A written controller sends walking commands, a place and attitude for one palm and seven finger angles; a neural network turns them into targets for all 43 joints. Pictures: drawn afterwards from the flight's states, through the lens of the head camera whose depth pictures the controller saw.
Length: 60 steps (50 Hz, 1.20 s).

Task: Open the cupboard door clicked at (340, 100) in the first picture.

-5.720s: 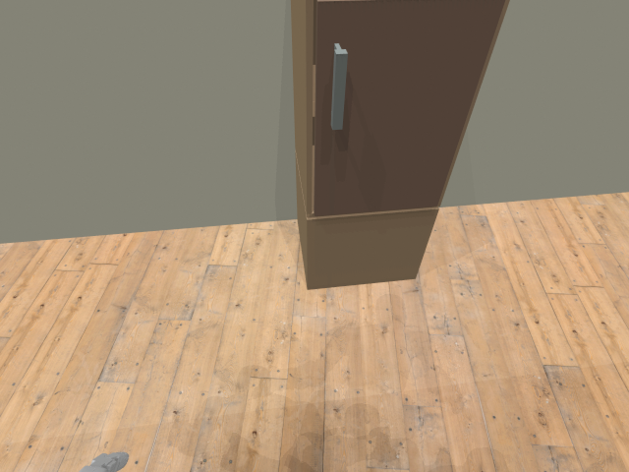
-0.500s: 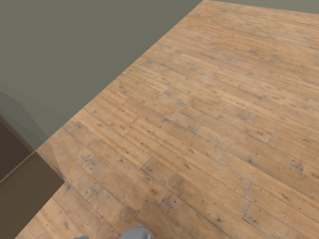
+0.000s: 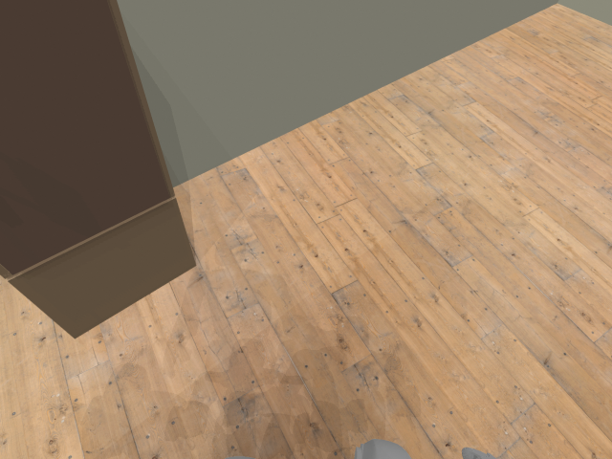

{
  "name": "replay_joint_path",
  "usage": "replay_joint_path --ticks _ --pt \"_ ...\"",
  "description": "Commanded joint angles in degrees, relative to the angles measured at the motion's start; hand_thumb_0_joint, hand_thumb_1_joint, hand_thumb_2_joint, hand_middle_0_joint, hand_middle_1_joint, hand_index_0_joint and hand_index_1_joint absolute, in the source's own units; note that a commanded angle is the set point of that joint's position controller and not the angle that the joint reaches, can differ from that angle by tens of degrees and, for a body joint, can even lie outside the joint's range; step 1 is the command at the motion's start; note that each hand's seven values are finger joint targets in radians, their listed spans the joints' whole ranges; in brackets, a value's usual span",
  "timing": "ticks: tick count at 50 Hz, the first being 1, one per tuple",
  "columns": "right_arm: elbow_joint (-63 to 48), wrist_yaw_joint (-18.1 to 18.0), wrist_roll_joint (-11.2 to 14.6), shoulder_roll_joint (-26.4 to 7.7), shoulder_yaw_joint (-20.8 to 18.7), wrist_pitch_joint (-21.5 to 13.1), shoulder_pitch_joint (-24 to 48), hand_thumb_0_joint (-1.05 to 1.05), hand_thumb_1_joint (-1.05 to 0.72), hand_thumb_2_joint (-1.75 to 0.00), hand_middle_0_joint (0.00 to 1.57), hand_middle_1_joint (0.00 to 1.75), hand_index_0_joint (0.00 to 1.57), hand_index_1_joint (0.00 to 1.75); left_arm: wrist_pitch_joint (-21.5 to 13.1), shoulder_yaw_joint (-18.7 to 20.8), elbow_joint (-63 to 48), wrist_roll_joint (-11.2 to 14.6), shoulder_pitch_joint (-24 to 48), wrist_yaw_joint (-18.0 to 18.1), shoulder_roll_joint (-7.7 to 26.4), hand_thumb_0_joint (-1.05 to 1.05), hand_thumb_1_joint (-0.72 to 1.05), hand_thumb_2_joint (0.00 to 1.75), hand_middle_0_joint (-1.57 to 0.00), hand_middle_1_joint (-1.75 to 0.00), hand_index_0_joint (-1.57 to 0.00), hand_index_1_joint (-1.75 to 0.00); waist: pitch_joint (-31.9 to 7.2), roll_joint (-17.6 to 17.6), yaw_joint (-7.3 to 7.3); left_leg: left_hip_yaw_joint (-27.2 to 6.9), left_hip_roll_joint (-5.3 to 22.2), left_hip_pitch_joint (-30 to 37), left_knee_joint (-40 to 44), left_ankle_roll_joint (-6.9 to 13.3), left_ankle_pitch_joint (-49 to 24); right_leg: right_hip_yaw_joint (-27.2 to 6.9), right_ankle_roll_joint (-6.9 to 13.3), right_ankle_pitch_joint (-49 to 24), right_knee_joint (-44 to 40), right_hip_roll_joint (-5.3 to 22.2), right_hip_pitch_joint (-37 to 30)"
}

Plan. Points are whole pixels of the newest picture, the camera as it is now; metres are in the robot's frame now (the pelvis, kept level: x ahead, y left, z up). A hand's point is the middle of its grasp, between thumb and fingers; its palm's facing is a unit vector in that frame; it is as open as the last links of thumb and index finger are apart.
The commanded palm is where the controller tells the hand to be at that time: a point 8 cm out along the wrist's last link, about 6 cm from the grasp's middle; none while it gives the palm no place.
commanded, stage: turn to face it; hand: left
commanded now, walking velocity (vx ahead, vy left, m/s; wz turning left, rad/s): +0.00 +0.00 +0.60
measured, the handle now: out of the picture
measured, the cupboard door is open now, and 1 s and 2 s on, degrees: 0 0 0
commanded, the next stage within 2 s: take the last steps up to it in 1.26 s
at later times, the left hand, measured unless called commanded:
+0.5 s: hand out of the picture +0.02 +0.18 -0.14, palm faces +0.31 -0.91 -0.28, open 7.4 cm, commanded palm none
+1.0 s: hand out of the picture -0.12 +0.25 -0.17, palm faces +0.59 -0.77 -0.23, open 7.4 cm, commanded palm none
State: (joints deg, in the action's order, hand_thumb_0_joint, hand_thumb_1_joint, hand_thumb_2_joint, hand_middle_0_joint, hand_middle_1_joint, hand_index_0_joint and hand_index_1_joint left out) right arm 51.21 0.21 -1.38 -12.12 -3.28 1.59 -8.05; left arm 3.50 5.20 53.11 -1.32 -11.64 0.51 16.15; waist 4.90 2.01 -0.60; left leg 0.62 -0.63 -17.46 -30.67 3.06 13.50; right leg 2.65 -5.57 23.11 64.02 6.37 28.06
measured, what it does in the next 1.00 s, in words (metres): steps on the spot, turning left: right foot, then left foot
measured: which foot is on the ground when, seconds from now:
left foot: down 0.00-0.30, up 0.32-0.68, down 0.70-1.00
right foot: up 0.00-0.28, down 0.30-0.72, up 0.74-1.00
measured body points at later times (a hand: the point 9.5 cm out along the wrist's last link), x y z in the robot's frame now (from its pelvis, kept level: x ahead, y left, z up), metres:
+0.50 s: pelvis -0.02 -0.04 +0.00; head +0.00 -0.06 +0.45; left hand +0.01 +0.22 -0.12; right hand +0.10 -0.29 -0.15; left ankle -0.05 +0.09 -0.65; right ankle +0.00 -0.16 -0.74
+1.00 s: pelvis -0.06 +0.03 +0.01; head -0.06 +0.07 +0.45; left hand -0.15 +0.29 -0.15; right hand +0.16 -0.13 -0.11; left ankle -0.07 +0.10 -0.74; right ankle +0.03 -0.13 -0.65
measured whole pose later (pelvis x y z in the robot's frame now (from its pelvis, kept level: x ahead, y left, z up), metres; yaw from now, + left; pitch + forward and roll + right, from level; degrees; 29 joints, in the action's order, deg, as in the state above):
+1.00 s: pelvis -0.06 +0.03 +0.01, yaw +34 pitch -1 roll -3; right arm 52.2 -0.2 -1.2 -11.1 -2.3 1.4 -9.9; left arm 3.3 4.5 53.1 -1.3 -10.9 0.9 15.5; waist 3.4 1.6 -0.5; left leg -0.2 -2.3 -14.5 -26.7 4.8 11.1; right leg 1.5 -5.9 20.4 63.2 5.9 27.3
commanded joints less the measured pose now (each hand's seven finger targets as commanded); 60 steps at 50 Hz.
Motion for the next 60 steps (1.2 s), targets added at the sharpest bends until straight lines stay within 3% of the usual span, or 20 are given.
replay_joint_path --ticks 1,5,9,13,14,15,16,17,19,21,30,33,34,35,36,37,38,43,52,60 --pt "-3.02 -0.71 0.06 -12.19 -3.15 -1.07 -3.41 0.0 -0.9 -0.9 0.2 0.3 0.2 0.3 -1.56 0.43 -5.59 0.3 1.65 0.18 2.92 0.0 0.9 0.9 -0.2 -0.3 -0.2 -0.3 -8.12 -8.73 2.38 -16.75 13.59 9.2 12.13 6.02 -14.55 -2.3 -0.26 -1.0 -3.66 -0.33 2.75" --pt "-2.82 -0.54 -0.21 -12.52 -3.5 -0.56 -4.49 0.0 -0.9 -0.9 0.2 0.3 0.2 0.3 -1.59 0.25 -7.04 0.48 4.02 0.53 2.54 0.0 0.9 0.9 -0.2 -0.3 -0.2 -0.3 -7.09 -9.4 3.07 -21.84 13.6 7.66 12.41 7.19 -10.44 -2.96 0.03 1.17 -10.04 -1.7 0.69" --pt "-2.8 -0.47 -0.3 -12.48 -3.85 -0.22 -4.77 0.0 -0.9 -0.9 0.2 0.3 0.2 0.3 -2.07 -0.11 -7.93 0.78 4.07 0.84 1.98 0.0 0.9 0.9 -0.2 -0.3 -0.2 -0.3 -8.2 -11.69 2.93 -25.16 12.04 6.4 10.2 7.22 -16.12 -2.96 0.98 2.43 -18.62 -4.1 -4.85" --pt "-3.83 -0.17 0.25 -11.35 -3.99 0.16 -2.13 0.0 -0.9 -0.9 0.2 0.3 0.2 0.3 -2.87 0.25 -6.8 1.25 -2.6 1.3 2.97 0.0 0.9 0.9 -0.2 -0.3 -0.2 -0.3 -10.83 -10.0 -0.56 -23.94 7.41 -1.5 4.97 3.01 -13.65 -2.13 2.15 -8.49 -38.46 -4.96 -20.83" --pt "-4.28 0.18 0.75 -8.76 -3.7 0.2 -2.65 0.0 -0.9 -0.9 0.2 0.3 0.2 0.3 -3.39 0.86 -6.78 0.72 -4.04 1.62 6.25 0.0 0.9 0.9 -0.2 -0.3 -0.2 -0.3 -11.21 -1.41 -1.44 -20.32 3.4 -10.54 -1.4 -0.36 -4.37 -8.64 4.28 -7.6 -45.88 2.13 -29.66" --pt "-5.51 0.2 0.94 -4.92 -3.13 0.07 -3.45 0.0 -0.9 -0.9 0.2 0.3 0.2 0.3 -3.66 1.83 -7.26 -0.22 -3.95 1.96 11.28 0.0 0.9 0.9 -0.2 -0.3 -0.2 -0.3 -10.08 16.11 -1.8 -6.78 -5.08 -21.31 -15.64 -5.43 14.82 -24.66 10.5 -7.27 -50.56 18.7 -32.91" --pt "-5.6 0.17 0.01 -8.5 -3.88 0.33 -2.0 0.0 -0.9 -0.9 0.2 0.3 0.2 0.3 -3.32 1.22 -8.26 0.16 -2.32 2.09 11.23 0.0 0.9 0.9 -0.2 -0.3 -0.2 -0.3 -8.43 11.69 -1.62 -6.37 -2.84 -19.07 -26.79 -5.32 19.22 -24.17 13.95 -10.87 -50.3 22.89 -23.29" --pt "-4.65 0.59 -0.18 -8.55 -4.07 0.92 -2.82 0.0 -0.9 -0.9 0.2 0.3 0.2 0.3 -3.45 0.65 -8.96 0.2 1.92 2.15 8.32 0.0 0.9 0.9 -0.2 -0.3 -0.2 -0.3 -5.61 6.86 0.77 -7.38 -1.37 -18.19 -33.24 -5.2 14.84 -17.85 13.97 -10.04 -50.23 18.98 -18.81" --pt "-2.41 1.14 -0.14 -7.7 -4.07 1.65 -5.05 0.0 -0.9 -0.9 0.2 0.3 0.2 0.3 -3.61 -0.01 -9.58 0.43 5.93 1.92 5.7 0.0 0.9 0.9 -0.2 -0.3 -0.2 -0.3 -3.13 6.36 3.06 -4.95 0.44 -17.37 -38.93 -6.11 10.13 -10.9 11.57 -14.22 -48.17 13.9 -16.25" --pt "-1.65 1.56 -0.07 -6.66 -3.62 1.88 -5.15 0.0 -0.9 -0.9 0.2 0.3 0.2 0.3 -4.18 -0.67 -8.82 0.3 4.45 1.65 4.28 0.0 0.9 0.9 -0.2 -0.3 -0.2 -0.3 -1.56 6.71 2.78 -2.65 1.32 -17.27 -40.16 -7.08 6.95 -4.19 10.88 -21.45 -46.13 11.53 -16.6" --pt "-3.8 1.78 0.58 -4.71 -1.93 1.25 2.03 0.0 -0.9 -0.9 0.2 0.3 0.2 0.3 -3.32 0.78 -5.17 -0.55 -3.65 1.34 8.65 0.0 0.9 0.9 -0.2 -0.3 -0.2 -0.3 -3.51 11.11 -1.89 4.87 2.03 -8.69 -15.95 -7.11 11.53 2.21 11.68 -32.29 -39.96 14.78 -22.05" --pt "-3.13 1.48 0.55 -5.91 -1.99 0.47 -1.63 0.0 -0.9 -0.9 0.2 0.3 0.2 0.3 -2.91 1.11 -4.89 -0.22 -3.57 1.06 9.26 0.0 0.9 0.9 -0.2 -0.3 -0.2 -0.3 -6.88 10.72 -0.28 6.85 0.83 -1.03 -4.37 -5.95 5.18 5.65 8.82 -34.43 -33.12 13.96 -22.09" --pt "-2.63 1.48 0.42 -7.77 -2.44 0.05 -4.53 0.0 -0.9 -0.9 0.2 0.3 0.2 0.3 -2.62 1.05 -4.78 0.24 -3.08 0.91 8.65 0.0 0.9 0.9 -0.2 -0.3 -0.2 -0.3 -8.52 5.9 1.58 5.32 1.38 6.18 3.15 -5.23 -1.99 7.32 6.5 -31.48 -26.5 13.23 -18.33" --pt "-1.92 1.2 0.17 -12.9 -3.69 -0.7 -8.74 0.0 -0.9 -0.9 0.2 0.3 0.2 0.3 -2.35 0.78 -6.13 0.72 -3.52 0.66 6.43 0.0 0.9 0.9 -0.2 -0.3 -0.2 -0.3 -12.51 -6.8 4.0 -6.89 10.31 17.06 7.32 -1.32 -16.09 9.24 2.81 -18.27 -14.48 8.45 -7.65" --pt "-1.17 0.63 0.42 -18.56 -4.96 -1.04 -12.75 0.0 -0.9 -0.9 0.2 0.3 0.2 0.3 -2.37 -0.6 -8.81 0.96 -0.97 0.41 2.1 0.0 0.9 0.9 -0.2 -0.3 -0.2 -0.3 -13.36 -21.95 5.92 -24.26 23.85 22.3 8.33 6.41 -42.34 6.89 -0.66 15.92 -2.82 1.41 6.2" --pt "0.25 0.29 0.56 -18.8 -4.81 -0.64 -14.75 0.0 -0.9 -0.9 0.2 0.3 0.2 0.3 -1.75 -0.68 -9.03 0.48 1.39 0.85 3.3 0.0 0.9 0.9 -0.2 -0.3 -0.2 -0.3 -14.67 -15.62 6.54 -20.85 25.61 20.57 7.02 9.67 -42.14 0.95 0.72 16.09 2.36 2.14 5.15" --pt "0.53 -0.48 0.35 -16.42 -4.32 -0.98 -13.2 0.0 -0.9 -0.9 0.2 0.3 0.2 0.3 -1.35 -0.63 -8.04 0.32 3.19 1.19 2.5 0.0 0.9 0.9 -0.2 -0.3 -0.2 -0.3 -12.97 -17.76 6.28 -18.94 21.88 18.37 7.97 8.1 -39.94 -0.73 0.85 12.51 3.88 2.74 6.46" --pt "-2.63 -1.06 0.24 -11.48 -2.04 -1.44 -3.05 0.0 -0.9 -0.9 0.2 0.3 0.2 0.3 -1.42 -0.11 -4.02 0.41 -0.53 0.13 3.01 0.0 0.9 0.9 -0.2 -0.3 -0.2 -0.3 -7.78 -9.94 1.47 -11.56 13.52 9.27 10.95 4.75 -24.6 -1.44 0.34 -1.13 3.61 1.06 2.18" --pt "-1.59 -0.99 0.03 -10.42 -2.12 -0.94 -5.77 0.0 -0.9 -0.9 0.2 0.3 0.2 0.3 -0.96 -0.32 -4.4 0.24 2.17 0.64 2.42 0.0 0.9 0.9 -0.2 -0.3 -0.2 -0.3 -4.91 -9.05 2.52 -19.4 13.69 7.73 15.74 6.75 -6.98 -2.41 -0.05 -1.08 -6.53 -0.55 1.33" --pt "0.01 -1.15 -0.32 -9.55 -2.2 -0.54 -7.02 0.0 -0.9 -0.9 0.2 0.3 0.2 0.3 -1.66 -1.09 -4.06 0.72 1.16 1.08 0.09 0.0 0.9 0.9 -0.2 -0.3 -0.2 -0.3 -7.15 -10.37 2.24 -23.84 12.49 6.11 14.03 7.41 -10.38 -2.11 2.2 1.82 -20.8 -4.23 -7.94"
